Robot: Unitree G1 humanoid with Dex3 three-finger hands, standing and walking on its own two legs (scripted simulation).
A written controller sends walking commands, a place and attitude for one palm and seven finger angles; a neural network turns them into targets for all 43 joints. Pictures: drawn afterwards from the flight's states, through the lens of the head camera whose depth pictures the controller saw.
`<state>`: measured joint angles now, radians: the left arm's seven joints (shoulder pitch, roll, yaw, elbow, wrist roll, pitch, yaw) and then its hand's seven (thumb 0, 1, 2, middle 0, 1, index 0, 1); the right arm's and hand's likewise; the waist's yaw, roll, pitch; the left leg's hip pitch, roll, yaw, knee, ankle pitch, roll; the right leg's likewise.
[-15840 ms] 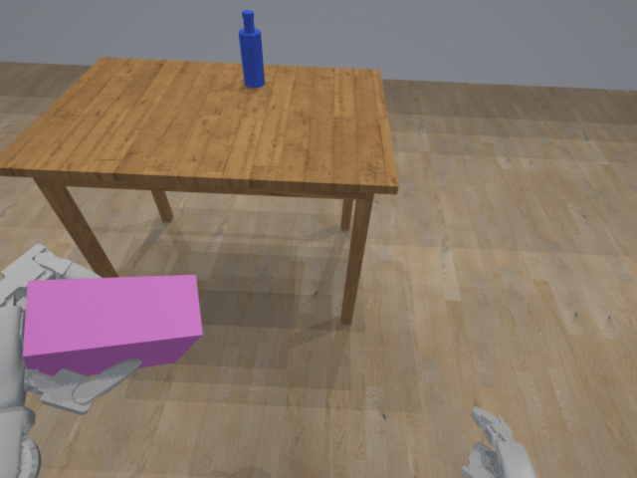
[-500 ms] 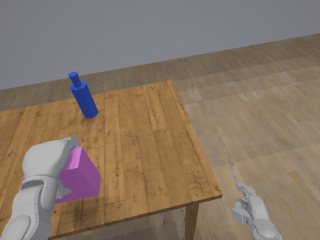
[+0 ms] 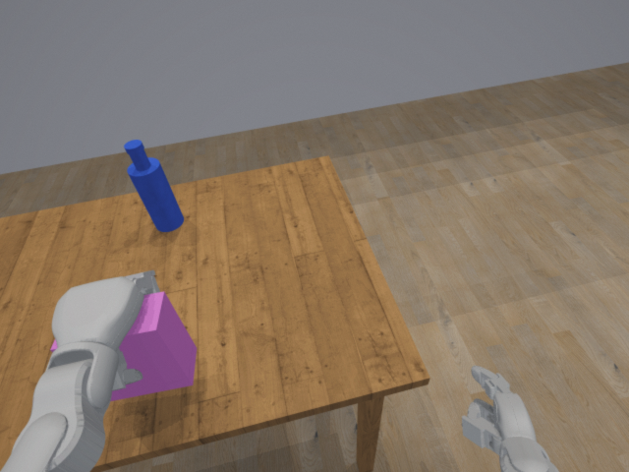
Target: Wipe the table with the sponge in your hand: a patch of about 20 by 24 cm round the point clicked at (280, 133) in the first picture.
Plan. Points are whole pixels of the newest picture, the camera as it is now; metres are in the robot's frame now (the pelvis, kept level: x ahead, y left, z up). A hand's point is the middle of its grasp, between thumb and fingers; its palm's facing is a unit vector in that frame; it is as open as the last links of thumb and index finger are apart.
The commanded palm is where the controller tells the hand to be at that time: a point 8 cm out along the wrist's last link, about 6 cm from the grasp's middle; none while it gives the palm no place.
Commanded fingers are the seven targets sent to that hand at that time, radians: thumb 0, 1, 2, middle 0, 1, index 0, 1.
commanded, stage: move the sponge above the wiping area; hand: left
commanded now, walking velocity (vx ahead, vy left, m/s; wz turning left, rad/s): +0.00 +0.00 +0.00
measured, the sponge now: (140, 358) +0.23 +0.28 +0.02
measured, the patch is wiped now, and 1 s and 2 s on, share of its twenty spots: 0.00 0.00 0.00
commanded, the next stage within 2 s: lower the sponge onto the table in 1.36 s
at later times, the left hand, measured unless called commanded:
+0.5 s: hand (142, 330) +0.24 +0.27 +0.06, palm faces +0.00 -0.07 -1.00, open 10.1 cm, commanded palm +0.22 +0.26 +0.12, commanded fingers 0.00 0.10 1.30 -1.20 -1.60 -1.20 -1.60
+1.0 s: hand (148, 330) +0.25 +0.27 +0.05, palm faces -0.02 -0.06 -1.00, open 10.1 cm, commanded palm +0.23 +0.26 +0.11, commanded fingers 0.00 0.10 1.30 -1.20 -1.60 -1.20 -1.60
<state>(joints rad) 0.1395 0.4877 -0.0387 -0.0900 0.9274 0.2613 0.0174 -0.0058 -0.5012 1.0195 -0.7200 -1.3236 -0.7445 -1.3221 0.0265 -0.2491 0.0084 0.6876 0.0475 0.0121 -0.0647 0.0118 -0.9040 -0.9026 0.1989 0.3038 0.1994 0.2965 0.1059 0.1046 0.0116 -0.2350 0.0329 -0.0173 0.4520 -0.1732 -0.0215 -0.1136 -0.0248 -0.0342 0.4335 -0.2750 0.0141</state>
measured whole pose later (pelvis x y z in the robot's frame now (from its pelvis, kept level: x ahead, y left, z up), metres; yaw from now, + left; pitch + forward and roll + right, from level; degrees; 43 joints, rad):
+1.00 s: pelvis +0.00 +0.00 +0.00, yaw +0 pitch -1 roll +0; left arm 0.07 0.43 -0.09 0.05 0.97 0.27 0.10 -0.01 -0.50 1.02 -0.72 -1.32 -0.74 -1.32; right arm 0.04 -0.25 -0.01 0.71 0.06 0.01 -0.06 0.01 -0.90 -0.90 0.20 0.30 0.20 0.30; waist 0.10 0.10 -0.01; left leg -0.27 0.04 -0.02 0.48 -0.19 -0.03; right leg -0.15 -0.02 -0.04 0.47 -0.29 0.01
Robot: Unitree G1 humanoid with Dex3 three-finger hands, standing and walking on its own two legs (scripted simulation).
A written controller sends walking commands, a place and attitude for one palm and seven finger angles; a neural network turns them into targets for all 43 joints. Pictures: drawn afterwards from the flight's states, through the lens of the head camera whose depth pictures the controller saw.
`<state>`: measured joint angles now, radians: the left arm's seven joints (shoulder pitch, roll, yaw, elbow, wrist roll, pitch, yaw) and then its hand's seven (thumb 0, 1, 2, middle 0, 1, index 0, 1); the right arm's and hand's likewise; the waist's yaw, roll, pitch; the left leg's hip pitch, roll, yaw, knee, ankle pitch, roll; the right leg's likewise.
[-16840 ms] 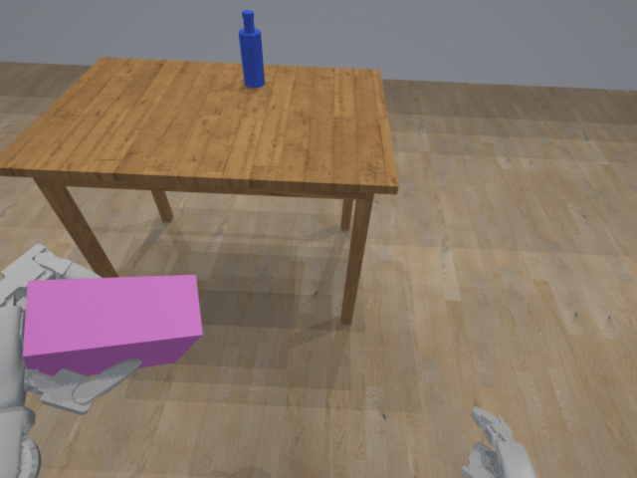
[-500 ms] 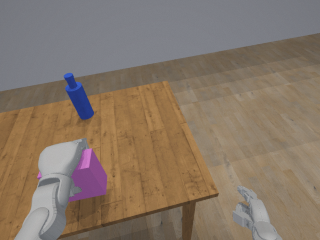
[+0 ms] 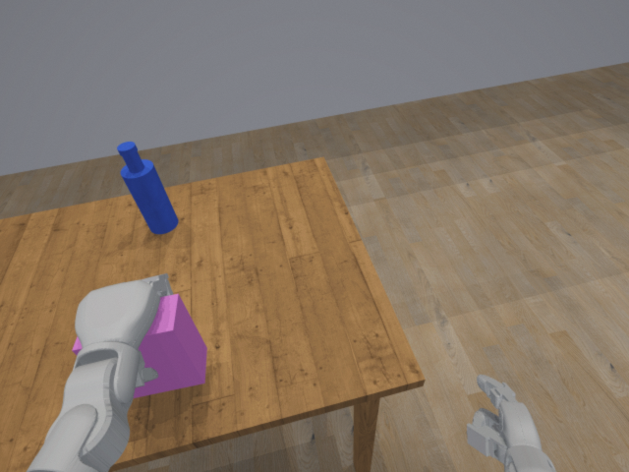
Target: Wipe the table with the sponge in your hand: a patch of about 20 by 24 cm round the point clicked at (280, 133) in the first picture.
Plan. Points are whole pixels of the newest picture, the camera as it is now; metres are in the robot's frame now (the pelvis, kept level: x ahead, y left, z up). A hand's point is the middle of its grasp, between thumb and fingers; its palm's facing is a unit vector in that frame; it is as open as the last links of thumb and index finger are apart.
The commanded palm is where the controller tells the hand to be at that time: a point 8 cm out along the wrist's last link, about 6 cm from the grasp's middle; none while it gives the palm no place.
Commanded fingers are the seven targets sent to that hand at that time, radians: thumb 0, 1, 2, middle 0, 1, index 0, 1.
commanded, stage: move the sponge above the wiping area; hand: left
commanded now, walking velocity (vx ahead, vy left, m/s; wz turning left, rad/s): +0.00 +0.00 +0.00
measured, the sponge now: (154, 357) +0.24 +0.27 +0.00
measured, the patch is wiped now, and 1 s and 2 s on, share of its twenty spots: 0.00 0.00 0.15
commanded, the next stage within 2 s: lower the sponge onto the table in 0.36 s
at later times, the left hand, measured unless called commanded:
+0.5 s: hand (138, 335) +0.24 +0.27 +0.06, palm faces -0.02 -0.07 -1.00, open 10.1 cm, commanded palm +0.22 +0.27 +0.12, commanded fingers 0.00 0.10 1.30 -1.20 -1.60 -1.20 -1.60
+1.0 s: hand (144, 334) +0.25 +0.27 +0.05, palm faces -0.03 -0.07 -1.00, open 10.1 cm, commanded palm +0.23 +0.27 +0.11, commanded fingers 0.00 0.10 1.30 -1.20 -1.60 -1.20 -1.60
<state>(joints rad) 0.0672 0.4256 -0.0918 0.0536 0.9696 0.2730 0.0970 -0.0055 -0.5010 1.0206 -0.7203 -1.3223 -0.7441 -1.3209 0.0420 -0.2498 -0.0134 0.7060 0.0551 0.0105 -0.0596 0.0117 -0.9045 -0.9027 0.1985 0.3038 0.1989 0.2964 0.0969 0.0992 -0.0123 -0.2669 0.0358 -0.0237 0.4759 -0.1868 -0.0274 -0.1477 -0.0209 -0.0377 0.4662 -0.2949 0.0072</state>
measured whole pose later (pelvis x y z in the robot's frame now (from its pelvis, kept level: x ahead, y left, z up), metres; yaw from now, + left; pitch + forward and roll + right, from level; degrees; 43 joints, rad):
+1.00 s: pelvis +0.00 +0.01 +0.00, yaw +0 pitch -1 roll -1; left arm 0.07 0.41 -0.10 0.05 0.98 0.25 0.10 -0.01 -0.50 1.02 -0.72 -1.32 -0.74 -1.32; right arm 0.04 -0.24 -0.01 0.70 0.05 0.01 -0.05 0.01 -0.90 -0.90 0.20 0.30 0.20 0.30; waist 0.10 0.10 -0.02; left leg -0.28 0.03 -0.02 0.48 -0.19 -0.02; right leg -0.16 -0.03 -0.03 0.46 -0.29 0.01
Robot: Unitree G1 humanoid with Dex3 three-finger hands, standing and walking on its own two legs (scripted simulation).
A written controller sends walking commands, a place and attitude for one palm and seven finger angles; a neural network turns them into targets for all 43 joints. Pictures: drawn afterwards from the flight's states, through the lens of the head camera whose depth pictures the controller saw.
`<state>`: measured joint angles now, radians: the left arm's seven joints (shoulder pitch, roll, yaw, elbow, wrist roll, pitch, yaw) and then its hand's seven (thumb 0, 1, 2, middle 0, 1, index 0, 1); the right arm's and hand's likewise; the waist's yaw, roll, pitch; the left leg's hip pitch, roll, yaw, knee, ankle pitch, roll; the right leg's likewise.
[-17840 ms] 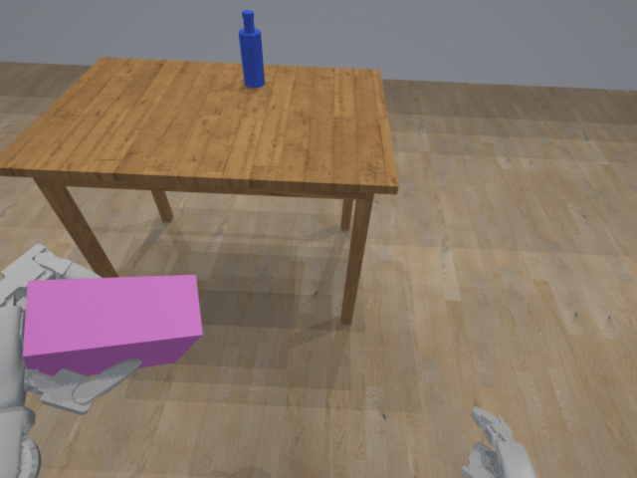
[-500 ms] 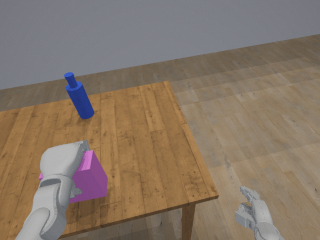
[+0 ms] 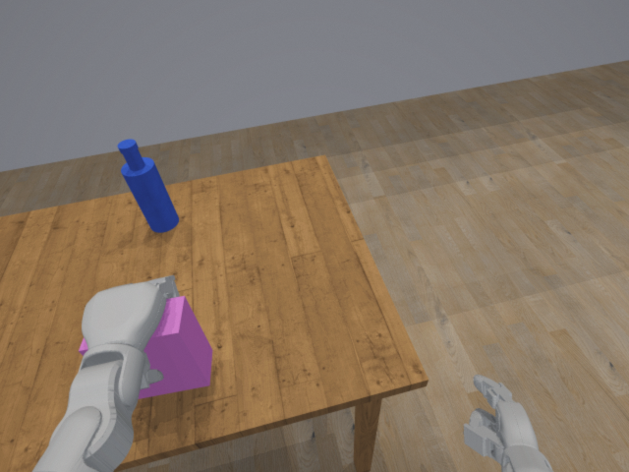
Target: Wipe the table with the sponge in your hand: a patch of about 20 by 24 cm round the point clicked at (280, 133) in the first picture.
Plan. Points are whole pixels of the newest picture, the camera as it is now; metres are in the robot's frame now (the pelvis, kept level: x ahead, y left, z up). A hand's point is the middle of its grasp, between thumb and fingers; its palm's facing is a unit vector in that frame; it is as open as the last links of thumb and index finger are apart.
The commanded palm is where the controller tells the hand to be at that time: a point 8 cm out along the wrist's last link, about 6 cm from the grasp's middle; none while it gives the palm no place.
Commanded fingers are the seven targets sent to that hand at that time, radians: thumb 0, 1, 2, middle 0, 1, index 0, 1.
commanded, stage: lower the sponge onto the table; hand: left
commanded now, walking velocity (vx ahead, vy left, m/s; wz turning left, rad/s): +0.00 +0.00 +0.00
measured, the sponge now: (160, 359) +0.24 +0.27 -0.01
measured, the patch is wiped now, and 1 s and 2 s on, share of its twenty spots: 0.00 0.15 0.30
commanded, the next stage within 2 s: wipe forward along the first lane in 0.82 s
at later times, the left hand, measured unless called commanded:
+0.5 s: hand (151, 342) +0.25 +0.27 +0.03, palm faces -0.07 -0.07 -0.99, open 10.1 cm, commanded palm +0.23 +0.27 +0.08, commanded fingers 0.00 0.10 1.30 -1.20 -1.60 -1.20 -1.60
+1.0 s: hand (147, 348) +0.25 +0.28 +0.02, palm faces -0.05 -0.07 -1.00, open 10.1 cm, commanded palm +0.23 +0.27 +0.06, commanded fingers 0.00 0.10 1.30 -1.20 -1.60 -1.20 -1.60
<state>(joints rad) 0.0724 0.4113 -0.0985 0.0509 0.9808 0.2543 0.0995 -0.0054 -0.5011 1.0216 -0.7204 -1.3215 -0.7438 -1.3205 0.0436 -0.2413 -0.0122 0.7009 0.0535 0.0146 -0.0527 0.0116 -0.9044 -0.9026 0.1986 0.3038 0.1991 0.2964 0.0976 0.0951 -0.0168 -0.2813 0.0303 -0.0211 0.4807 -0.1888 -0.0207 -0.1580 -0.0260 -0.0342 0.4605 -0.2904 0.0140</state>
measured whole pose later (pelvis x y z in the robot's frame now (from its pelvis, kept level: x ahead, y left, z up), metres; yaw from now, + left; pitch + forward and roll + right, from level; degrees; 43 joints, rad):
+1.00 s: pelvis +0.00 +0.00 -0.01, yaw +0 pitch +1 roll -1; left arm 0.05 0.38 -0.09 0.20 1.00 0.24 0.18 -0.01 -0.50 1.02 -0.72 -1.32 -0.75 -1.32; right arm 0.06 -0.24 -0.03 0.72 0.06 0.03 -0.05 0.01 -0.90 -0.90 0.20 0.30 0.20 0.30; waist 0.09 0.08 -0.05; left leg -0.36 0.03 -0.03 0.55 -0.22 -0.02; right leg -0.23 -0.02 -0.04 0.53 -0.32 0.01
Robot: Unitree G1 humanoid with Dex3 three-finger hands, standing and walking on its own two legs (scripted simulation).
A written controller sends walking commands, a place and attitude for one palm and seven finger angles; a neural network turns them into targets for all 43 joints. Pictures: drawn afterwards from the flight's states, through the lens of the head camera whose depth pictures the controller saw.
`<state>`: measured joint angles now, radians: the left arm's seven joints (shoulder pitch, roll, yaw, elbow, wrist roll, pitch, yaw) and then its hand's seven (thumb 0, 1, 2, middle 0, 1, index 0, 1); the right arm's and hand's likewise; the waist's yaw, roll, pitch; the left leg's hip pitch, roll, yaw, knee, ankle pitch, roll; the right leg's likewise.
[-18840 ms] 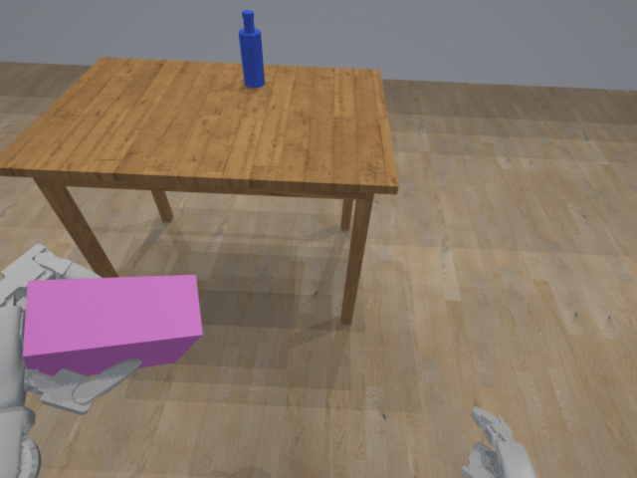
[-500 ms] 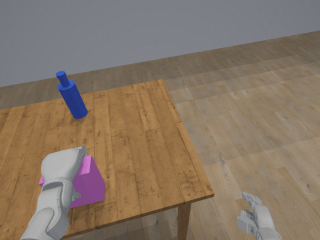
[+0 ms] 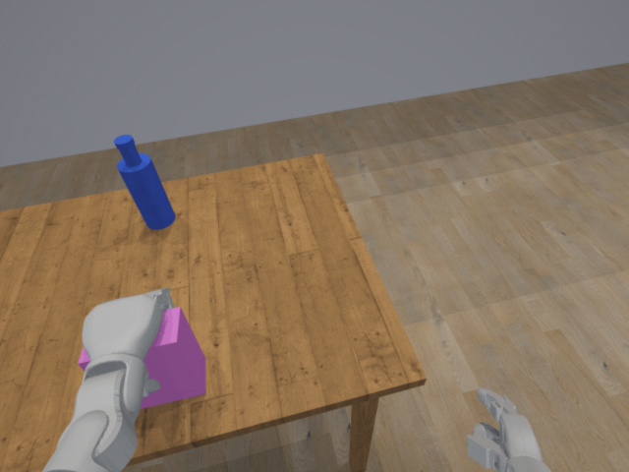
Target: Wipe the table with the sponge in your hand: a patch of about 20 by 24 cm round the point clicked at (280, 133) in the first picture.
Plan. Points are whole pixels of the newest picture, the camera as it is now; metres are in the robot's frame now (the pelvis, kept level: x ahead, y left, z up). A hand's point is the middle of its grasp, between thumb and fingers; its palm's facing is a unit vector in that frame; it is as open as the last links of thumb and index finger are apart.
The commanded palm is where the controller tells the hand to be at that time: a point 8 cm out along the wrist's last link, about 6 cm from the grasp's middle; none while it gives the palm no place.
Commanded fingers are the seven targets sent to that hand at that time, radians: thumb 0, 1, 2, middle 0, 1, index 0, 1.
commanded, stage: wipe forward along the first lane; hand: left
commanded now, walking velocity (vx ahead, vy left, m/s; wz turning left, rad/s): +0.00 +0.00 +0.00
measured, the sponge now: (156, 370) +0.24 +0.28 -0.03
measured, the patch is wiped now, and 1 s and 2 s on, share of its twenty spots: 0.15 0.30 0.40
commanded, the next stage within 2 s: slide across to the middle lane in 1.54 s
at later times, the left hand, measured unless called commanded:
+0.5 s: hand (145, 306) +0.31 +0.30 +0.02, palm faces -0.11 -0.01 -0.99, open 10.1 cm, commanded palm +0.29 +0.30 +0.05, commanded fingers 0.00 0.10 1.30 -1.20 -1.60 -1.20 -1.60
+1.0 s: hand (151, 276) +0.36 +0.32 +0.02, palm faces -0.13 +0.02 -0.99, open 10.2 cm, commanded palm +0.35 +0.30 +0.05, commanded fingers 0.00 0.10 1.30 -1.20 -1.60 -1.20 -1.60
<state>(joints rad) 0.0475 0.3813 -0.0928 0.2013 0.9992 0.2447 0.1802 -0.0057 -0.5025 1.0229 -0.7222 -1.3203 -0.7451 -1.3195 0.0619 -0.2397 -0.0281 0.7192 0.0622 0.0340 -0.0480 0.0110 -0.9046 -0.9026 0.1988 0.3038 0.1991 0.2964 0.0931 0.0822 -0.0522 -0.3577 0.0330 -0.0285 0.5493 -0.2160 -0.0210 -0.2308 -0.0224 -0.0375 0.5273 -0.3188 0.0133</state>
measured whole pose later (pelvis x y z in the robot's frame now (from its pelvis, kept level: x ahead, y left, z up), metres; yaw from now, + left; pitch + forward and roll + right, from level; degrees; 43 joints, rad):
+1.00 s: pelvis -0.02 +0.00 -0.02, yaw +0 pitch +10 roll -2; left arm -0.56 0.51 -0.03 0.89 1.05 0.14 0.19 0.01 -0.55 1.06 -0.74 -1.31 -0.77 -1.31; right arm 0.19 -0.26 -0.04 0.75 0.09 0.11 -0.05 0.01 -0.90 -0.90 0.20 0.30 0.20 0.30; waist 0.00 0.07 -0.11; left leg -0.64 0.04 -0.05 0.69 -0.23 -0.01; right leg -0.51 -0.01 -0.05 0.66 -0.34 0.01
